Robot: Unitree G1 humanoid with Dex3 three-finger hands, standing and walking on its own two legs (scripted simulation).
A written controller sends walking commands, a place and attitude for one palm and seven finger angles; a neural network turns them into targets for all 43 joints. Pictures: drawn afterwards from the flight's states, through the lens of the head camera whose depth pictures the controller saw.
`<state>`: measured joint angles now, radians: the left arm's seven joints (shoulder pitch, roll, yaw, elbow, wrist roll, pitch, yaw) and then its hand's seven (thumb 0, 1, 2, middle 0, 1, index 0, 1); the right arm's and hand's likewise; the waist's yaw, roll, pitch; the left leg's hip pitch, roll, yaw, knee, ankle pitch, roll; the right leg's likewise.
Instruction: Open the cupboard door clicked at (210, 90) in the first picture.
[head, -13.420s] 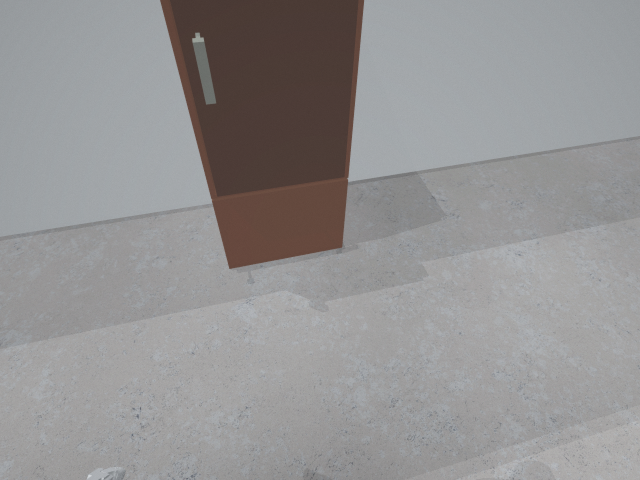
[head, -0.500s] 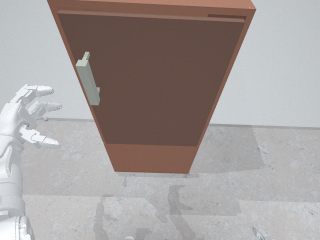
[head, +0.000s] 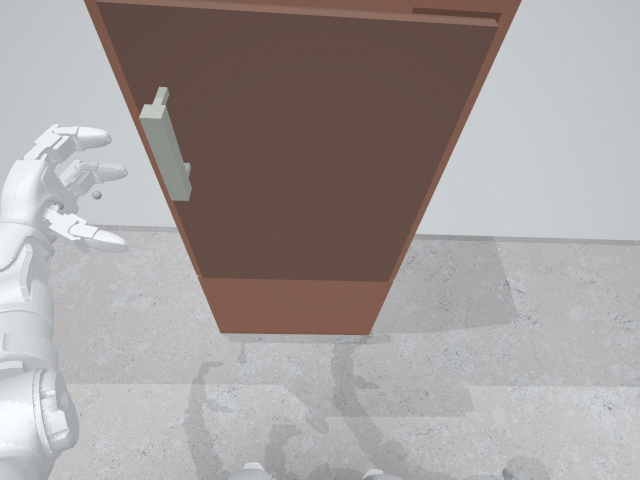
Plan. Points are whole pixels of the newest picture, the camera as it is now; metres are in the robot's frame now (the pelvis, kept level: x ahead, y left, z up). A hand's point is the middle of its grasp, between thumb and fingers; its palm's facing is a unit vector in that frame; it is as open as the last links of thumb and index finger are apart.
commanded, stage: move the hooked fingers beside the handle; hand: left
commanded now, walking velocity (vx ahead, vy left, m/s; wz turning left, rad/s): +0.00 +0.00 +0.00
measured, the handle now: (172, 146) +0.52 +0.21 +0.09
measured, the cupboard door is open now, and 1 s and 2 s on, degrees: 0 0 0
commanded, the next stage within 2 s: slide the fingers in behind the handle in 1.22 s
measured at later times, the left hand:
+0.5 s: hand (125, 155) +0.49 +0.26 +0.11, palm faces +0.01 -1.00 -0.01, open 14.0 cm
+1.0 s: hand (115, 169) +0.47 +0.26 +0.10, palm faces +0.01 -1.00 +0.01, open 14.0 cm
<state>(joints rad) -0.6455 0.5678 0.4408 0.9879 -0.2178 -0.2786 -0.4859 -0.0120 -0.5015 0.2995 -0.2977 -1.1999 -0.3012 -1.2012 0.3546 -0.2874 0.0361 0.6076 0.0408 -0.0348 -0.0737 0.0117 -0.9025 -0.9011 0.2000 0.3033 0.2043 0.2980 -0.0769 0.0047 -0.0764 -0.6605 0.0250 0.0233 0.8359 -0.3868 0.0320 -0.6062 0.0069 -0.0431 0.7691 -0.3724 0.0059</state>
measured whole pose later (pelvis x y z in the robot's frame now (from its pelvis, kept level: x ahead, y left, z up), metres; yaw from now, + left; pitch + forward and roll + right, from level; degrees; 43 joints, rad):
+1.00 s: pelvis +0.01 +0.00 -0.01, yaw -1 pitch +15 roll -3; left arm -0.79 0.63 0.47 1.14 -0.17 -0.31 -0.46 -0.01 -0.50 0.30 -0.30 -1.20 -0.30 -1.20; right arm 0.35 -0.29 0.04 0.59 0.03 0.05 -0.06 0.01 -0.90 -0.90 0.20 0.30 0.20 0.30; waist -0.12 0.00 -0.10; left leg -0.74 0.04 0.02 0.89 -0.41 0.03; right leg -0.68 0.02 -0.04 0.81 -0.39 0.00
